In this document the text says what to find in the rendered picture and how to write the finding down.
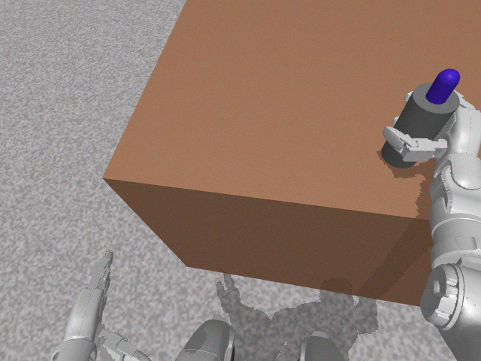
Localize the bottle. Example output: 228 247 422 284
381 68 460 168

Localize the left robot arm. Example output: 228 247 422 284
50 339 97 361

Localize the left robot hand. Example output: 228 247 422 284
63 250 152 361

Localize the right robot hand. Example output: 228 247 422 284
383 90 481 164

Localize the right robot arm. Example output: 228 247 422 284
420 153 481 361

